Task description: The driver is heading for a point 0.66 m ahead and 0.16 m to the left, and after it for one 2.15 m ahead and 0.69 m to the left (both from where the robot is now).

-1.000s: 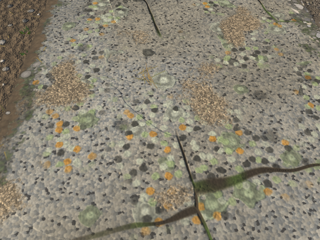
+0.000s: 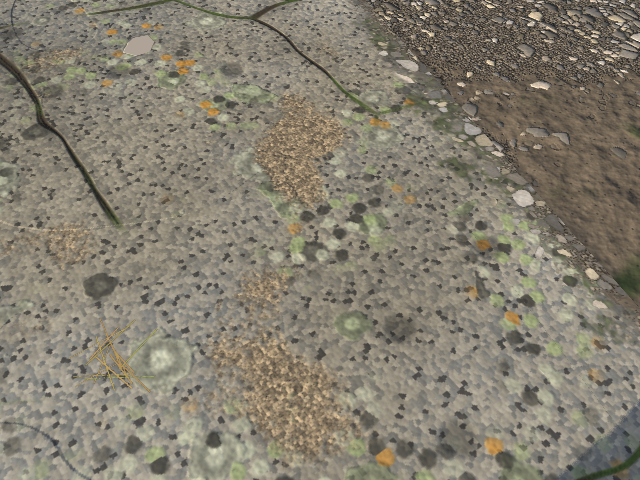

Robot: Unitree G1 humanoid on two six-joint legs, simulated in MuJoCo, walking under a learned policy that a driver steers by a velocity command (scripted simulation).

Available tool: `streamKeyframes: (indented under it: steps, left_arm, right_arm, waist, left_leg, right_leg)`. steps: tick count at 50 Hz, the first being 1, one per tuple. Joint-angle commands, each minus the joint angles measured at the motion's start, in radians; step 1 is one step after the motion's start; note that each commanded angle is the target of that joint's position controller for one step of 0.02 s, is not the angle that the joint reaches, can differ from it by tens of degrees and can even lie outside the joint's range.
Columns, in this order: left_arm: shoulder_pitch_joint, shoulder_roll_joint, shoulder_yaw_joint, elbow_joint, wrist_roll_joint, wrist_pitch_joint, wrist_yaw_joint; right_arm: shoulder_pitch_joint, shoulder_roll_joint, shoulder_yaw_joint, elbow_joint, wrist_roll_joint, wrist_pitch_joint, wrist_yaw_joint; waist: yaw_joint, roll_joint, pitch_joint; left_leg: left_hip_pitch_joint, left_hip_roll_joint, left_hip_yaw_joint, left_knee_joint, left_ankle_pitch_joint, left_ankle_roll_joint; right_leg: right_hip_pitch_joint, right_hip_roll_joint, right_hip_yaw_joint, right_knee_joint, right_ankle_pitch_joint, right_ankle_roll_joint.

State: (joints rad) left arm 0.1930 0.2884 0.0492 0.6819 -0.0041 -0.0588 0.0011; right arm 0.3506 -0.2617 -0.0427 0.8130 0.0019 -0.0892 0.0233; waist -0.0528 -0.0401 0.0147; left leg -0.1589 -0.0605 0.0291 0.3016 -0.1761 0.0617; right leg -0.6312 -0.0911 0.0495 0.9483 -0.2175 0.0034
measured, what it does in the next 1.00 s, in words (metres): walks ahead, turning left: right foot, then left foot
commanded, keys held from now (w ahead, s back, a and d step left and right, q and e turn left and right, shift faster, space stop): w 0.20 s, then w+q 0.14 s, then q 0.66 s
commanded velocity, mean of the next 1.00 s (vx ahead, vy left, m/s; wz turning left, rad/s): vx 0.28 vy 0.00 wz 0.33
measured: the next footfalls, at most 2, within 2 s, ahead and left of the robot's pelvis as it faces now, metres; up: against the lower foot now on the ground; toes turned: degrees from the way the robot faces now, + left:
right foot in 0.26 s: +0.31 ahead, -0.16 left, +0.00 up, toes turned +0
left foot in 0.72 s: +0.47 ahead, +0.09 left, +0.00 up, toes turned +16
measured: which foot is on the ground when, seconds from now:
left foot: down 0.00-0.26, up 0.28-0.70, down 0.72-1.00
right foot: up 0.00-0.24, down 0.26-0.72, up 0.74-1.00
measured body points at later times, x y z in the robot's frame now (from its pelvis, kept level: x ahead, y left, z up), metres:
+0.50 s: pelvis +0.26 -0.07 +0.00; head +0.30 -0.08 +0.45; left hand +0.32 +0.22 -0.11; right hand +0.42 -0.34 -0.12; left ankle +0.31 +0.10 -0.67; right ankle +0.27 -0.16 -0.75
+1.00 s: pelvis +0.39 -0.03 -0.01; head +0.43 +0.00 +0.43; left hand +0.44 +0.29 -0.12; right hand +0.63 -0.24 -0.09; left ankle +0.43 +0.07 -0.75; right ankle +0.48 -0.18 -0.70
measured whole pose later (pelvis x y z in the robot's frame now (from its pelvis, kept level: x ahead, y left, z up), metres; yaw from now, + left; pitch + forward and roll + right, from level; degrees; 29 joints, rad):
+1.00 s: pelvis +0.39 -0.03 -0.01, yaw +23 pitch +3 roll -2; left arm 0.08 0.30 0.06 0.75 0.01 0.00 0.03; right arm 0.19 -0.31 -0.08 0.61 0.00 0.03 -0.02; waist -0.02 -0.01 0.05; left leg -0.42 -0.08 -0.10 0.46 -0.10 0.06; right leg -0.54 -0.01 0.10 0.91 -0.37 0.07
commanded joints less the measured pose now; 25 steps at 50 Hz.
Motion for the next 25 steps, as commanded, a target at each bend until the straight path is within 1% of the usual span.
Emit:
streamKeyframes:
  steps: [1,3,5,7,8,9,10,11,12,13,14,15,16,17,18,19,20,21,22,23,25]
  left_arm:
    - [-0.058,0.029,0.002,-0.071,0.001,-0.018,-0.005]
    - [-0.122,0.024,-0.002,-0.081,-0.004,-0.025,-0.013]
    - [-0.179,0.028,-0.001,-0.097,-0.011,-0.029,-0.023]
    - [-0.22,0.037,0.002,-0.114,-0.016,-0.034,-0.034]
    - [-0.229,0.044,0.004,-0.121,-0.016,-0.036,-0.039]
    - [-0.223,0.054,0.008,-0.123,-0.016,-0.039,-0.043]
    - [-0.192,0.068,0.015,-0.117,-0.014,-0.04,-0.044]
    - [-0.117,0.09,0.028,-0.098,-0.008,-0.042,-0.041]
    - [0.028,0.136,0.053,-0.058,-0.002,-0.042,-0.032]
    - [0.218,0.216,0.074,-0.031,0.014,-0.039,-0.018]
    - [0.247,0.279,0.084,-0.015,0.017,-0.032,-0.02]
    - [0.252,0.176,0.063,-0.016,0.006,-0.029,-0.019]
    - [0.193,0.14,0.048,-0.014,0.001,-0.031,-0.015]
    - [0.128,0.114,0.038,-0.015,0.005,-0.033,-0.016]
    - [0.068,0.084,0.029,-0.015,0.011,-0.037,-0.019]
    - [0.029,0.068,0.024,-0.013,0.021,-0.045,-0.021]
    - [0.006,0.064,0.026,-0.007,0.025,-0.053,-0.022]
    - [-0.013,0.07,0.03,0.0,0.025,-0.059,-0.02]
    - [-0.029,0.085,0.035,0.006,0.024,-0.062,-0.015]
    - [-0.037,0.098,0.04,0.014,0.024,-0.06,-0.008]
    - [-0.047,0.111,0.044,0.024,0.022,-0.048,0.008]
  right_arm:
    - [-0.044,-0.174,-0.041,-0.063,0.009,-0.01,-0.011]
    - [-0.013,-0.183,-0.042,-0.047,0.015,-0.004,-0.013]
    - [0.028,-0.19,-0.043,-0.028,0.019,0.003,-0.013]
    - [0.05,-0.195,-0.044,-0.012,0.022,0.014,-0.014]
    - [0.053,-0.201,-0.047,-0.007,0.023,0.02,-0.017]
    - [0.051,-0.208,-0.05,-0.003,0.024,0.025,-0.02]
    - [0.042,-0.217,-0.053,-0.001,0.025,0.03,-0.023]
    - [0.028,-0.219,-0.052,-0.002,0.028,0.035,-0.025]
    - [0.027,-0.195,-0.042,-0.006,0.023,0.037,-0.026]
    - [0.02,-0.133,-0.016,-0.039,-0.005,0.032,-0.027]
    - [0.151,-0.028,0.016,-0.055,0.007,0.011,-0.023]
    - [0.087,-0.144,-0.012,-0.038,0.032,0.0,-0.019]
    - [-0.003,-0.185,-0.027,-0.065,0.046,-0.005,-0.017]
    - [-0.045,-0.173,-0.027,-0.071,0.038,-0.002,-0.02]
    - [-0.064,-0.163,-0.032,-0.072,0.025,0.007,-0.023]
    - [-0.035,-0.149,-0.036,-0.063,0.023,0.023,-0.025]
    - [-0.005,-0.126,-0.035,-0.054,0.024,0.038,-0.027]
    - [0.01,-0.109,-0.035,-0.053,0.022,0.051,-0.03]
    - [0.001,-0.102,-0.036,-0.064,0.018,0.062,-0.033]
    - [-0.019,-0.093,-0.035,-0.08,0.014,0.068,-0.034]
    - [-0.057,-0.075,-0.029,-0.102,0.009,0.072,-0.026]
  waist:
    - [0.012,0.107,-0.002]
    - [-0.014,0.108,0.011]
    - [-0.037,0.111,0.023]
    - [-0.041,0.116,0.037]
    - [-0.035,0.121,0.04]
    - [-0.023,0.126,0.037]
    - [0.001,0.133,0.021]
    - [0.052,0.13,-0.021]
    - [0.122,0.11,-0.118]
    - [0.193,-0.008,-0.283]
    - [0.125,-0.268,-0.4]
    - [0.175,-0.154,-0.349]
    - [0.167,-0.107,-0.203]
    - [0.135,-0.048,-0.136]
    - [0.104,-0.045,-0.07]
    - [0.065,-0.061,-0.049]
    - [0.041,-0.062,-0.048]
    - [0.021,-0.053,-0.045]
    - [0.012,-0.05,-0.033]
    - [0.009,-0.048,-0.025]
    - [0.016,-0.047,-0.027]
  left_leg:
    - [0.019,0.246,-0.165,-0.157,0.23,0.158]
    - [0.022,0.234,-0.128,-0.15,0.223,0.141]
    - [0.052,0.252,-0.131,-0.139,0.208,0.137]
    - [0.11,0.282,-0.146,-0.114,0.214,0.129]
    - [0.14,0.298,-0.153,-0.097,0.232,0.122]
    - [0.166,0.311,-0.158,-0.075,0.265,0.113]
    - [0.183,0.314,-0.154,-0.036,0.342,0.102]
    - [0.168,0.29,-0.137,0.058,0.481,0.084]
    - [0.1,0.238,-0.104,0.231,0.533,0.057]
    - [-0.11,0.173,-0.062,0.547,0.258,0.016]
    - [-0.482,0.014,-0.063,0.864,-0.388,-0.037]
    - [-0.592,0.06,-0.165,0.976,-0.401,-0.037]
    - [-0.637,0.102,-0.152,0.983,-0.308,-0.031]
    - [-0.601,0.144,-0.133,0.944,-0.222,-0.037]
    - [-0.561,0.16,-0.131,0.897,-0.173,-0.05]
    - [-0.489,0.174,-0.136,0.874,-0.148,-0.062]
    - [-0.436,0.17,-0.13,0.859,-0.144,-0.076]
    - [-0.416,0.162,-0.119,0.847,-0.138,-0.089]
    - [-0.424,0.158,-0.112,0.821,-0.111,-0.1]
    - [-0.437,0.159,-0.106,0.773,-0.071,-0.109]
    - [-0.416,0.159,-0.078,0.64,0.051,-0.11]
  right_leg:
    - [-0.019,-0.014,-0.007,-0.172,0.167,0.012]
    - [0.023,0.007,-0.026,-0.283,0.255,0.012]
    - [0.04,0.023,-0.036,-0.344,0.283,0.008]
    - [0.031,0.033,-0.033,-0.39,0.25,-0.009]
    - [0.032,0.037,-0.032,-0.41,0.216,-0.022]
    - [0.05,0.042,-0.033,-0.428,0.18,-0.036]
    - [0.101,0.055,-0.044,-0.445,0.149,-0.051]
    - [0.231,0.08,-0.064,-0.483,0.148,-0.072]
    - [0.456,0.075,-0.06,-0.488,0.168,-0.103]
    - [0.769,-0.127,0.152,-0.444,0.208,-0.171]
    - [1.044,-0.339,0.588,-0.544,0.025,-0.32]
    - [0.991,-0.315,0.623,-0.61,-0.128,-0.299]
    - [0.866,-0.282,0.461,-0.63,-0.1,-0.254]
    - [0.737,-0.237,0.351,-0.659,-0.028,-0.228]
    - [0.626,-0.203,0.261,-0.689,0.123,-0.217]
    - [0.547,-0.18,0.174,-0.708,0.287,-0.206]
    - [0.497,-0.171,0.111,-0.716,0.435,-0.207]
    - [0.464,-0.169,0.053,-0.716,0.566,-0.211]
    - [0.444,-0.169,0.005,-0.722,0.639,-0.213]
    - [0.435,-0.167,-0.034,-0.729,0.668,-0.212]
    - [0.434,-0.141,-0.119,-0.732,0.654,-0.199]
Velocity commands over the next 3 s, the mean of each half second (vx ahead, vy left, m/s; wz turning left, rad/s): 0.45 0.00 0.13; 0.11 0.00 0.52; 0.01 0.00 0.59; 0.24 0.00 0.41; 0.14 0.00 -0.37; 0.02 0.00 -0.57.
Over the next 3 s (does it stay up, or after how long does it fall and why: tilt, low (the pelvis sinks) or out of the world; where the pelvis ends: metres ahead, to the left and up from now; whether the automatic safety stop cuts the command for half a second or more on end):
stays up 0.60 0.11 -0.02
